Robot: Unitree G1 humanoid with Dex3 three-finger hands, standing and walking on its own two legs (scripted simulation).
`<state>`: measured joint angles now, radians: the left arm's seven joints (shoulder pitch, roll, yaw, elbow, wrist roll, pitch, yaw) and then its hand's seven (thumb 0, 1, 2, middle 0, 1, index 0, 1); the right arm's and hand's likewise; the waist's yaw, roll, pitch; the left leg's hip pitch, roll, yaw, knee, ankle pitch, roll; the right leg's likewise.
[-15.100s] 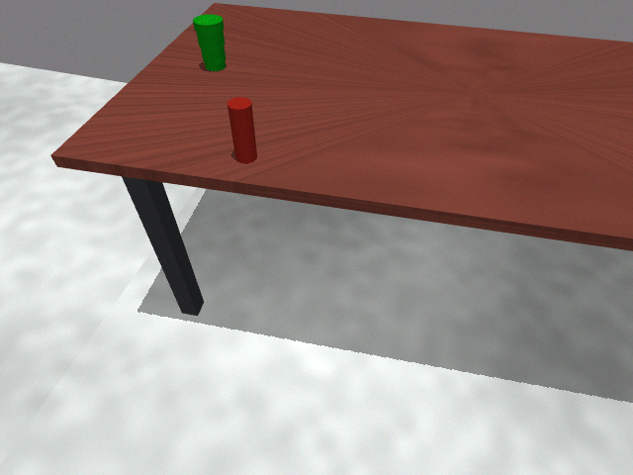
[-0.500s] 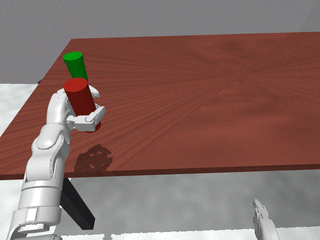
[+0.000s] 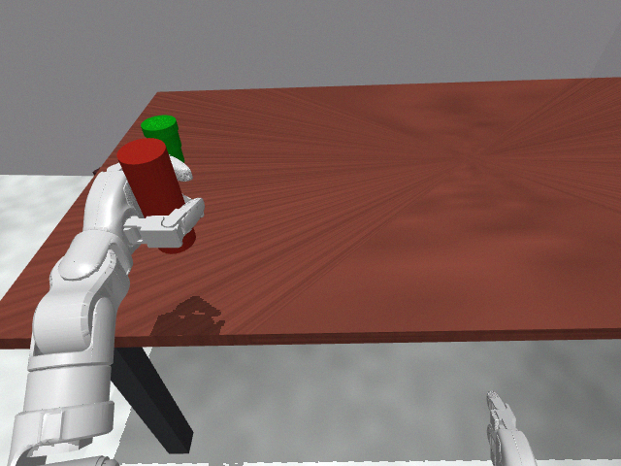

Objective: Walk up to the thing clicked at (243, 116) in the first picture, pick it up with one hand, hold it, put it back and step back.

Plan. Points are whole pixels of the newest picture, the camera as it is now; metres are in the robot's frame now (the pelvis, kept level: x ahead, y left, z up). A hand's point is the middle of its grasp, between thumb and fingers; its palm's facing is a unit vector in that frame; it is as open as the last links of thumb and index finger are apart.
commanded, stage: lift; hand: left
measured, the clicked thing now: (161, 200) +0.35 +0.16 +0.23
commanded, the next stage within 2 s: hold in 0.12 s
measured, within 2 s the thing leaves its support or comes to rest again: neither
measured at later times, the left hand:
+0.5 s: hand (165, 192) +0.35 +0.15 +0.24, palm faces -0.03 -1.00 -0.01, open 6.7 cm
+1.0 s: hand (162, 181) +0.35 +0.15 +0.25, palm faces -0.04 -1.00 -0.01, open 6.7 cm
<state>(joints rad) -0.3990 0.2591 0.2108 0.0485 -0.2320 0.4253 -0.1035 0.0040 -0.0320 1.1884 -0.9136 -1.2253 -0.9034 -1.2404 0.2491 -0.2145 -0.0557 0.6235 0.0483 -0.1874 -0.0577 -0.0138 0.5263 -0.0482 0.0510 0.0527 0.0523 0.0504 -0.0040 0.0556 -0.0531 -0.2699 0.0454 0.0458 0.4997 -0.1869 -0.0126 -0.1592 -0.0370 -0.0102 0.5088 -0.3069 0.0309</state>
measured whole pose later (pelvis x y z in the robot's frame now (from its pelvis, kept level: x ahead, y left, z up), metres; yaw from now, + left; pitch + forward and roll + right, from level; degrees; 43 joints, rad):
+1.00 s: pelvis +0.01 +0.00 +0.00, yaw +0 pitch -2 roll +0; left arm -0.46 0.30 0.27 -0.07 -0.27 0.64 -0.15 0.00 -0.04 1.19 -0.93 -1.21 -0.92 -1.22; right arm 0.25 -0.24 -0.07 0.64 0.06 -0.21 -0.03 -0.01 0.53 -0.05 0.05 0.05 0.05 0.05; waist 0.02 0.07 -0.07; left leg -0.26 0.04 0.04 0.50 -0.20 -0.02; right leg -0.15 -0.04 -0.01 0.51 -0.32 0.03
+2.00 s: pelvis +0.00 +0.00 +0.00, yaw +0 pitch -2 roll +0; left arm -0.47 0.30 0.27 -0.12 -0.28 0.70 -0.14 0.00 -0.03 1.18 -0.93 -1.19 -0.92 -1.21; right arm 0.24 -0.24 -0.07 0.65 0.07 -0.23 -0.03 -0.01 0.53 -0.05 0.05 0.05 0.05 0.05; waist 0.02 0.08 -0.08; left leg -0.29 0.04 0.04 0.53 -0.21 -0.02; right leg -0.18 -0.04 -0.01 0.55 -0.33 0.03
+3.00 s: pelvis +0.00 +0.00 +0.00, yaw +0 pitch -2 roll +0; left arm -0.52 0.31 0.28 -0.10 -0.28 0.73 -0.13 0.00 -0.02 1.16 -0.93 -1.18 -0.92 -1.20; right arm 0.25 -0.24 -0.08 0.66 0.07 -0.25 -0.03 -0.01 0.53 -0.05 0.05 0.05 0.05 0.05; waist 0.02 0.08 -0.09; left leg -0.30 0.04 0.04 0.54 -0.21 -0.01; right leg -0.19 -0.04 -0.01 0.57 -0.33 0.03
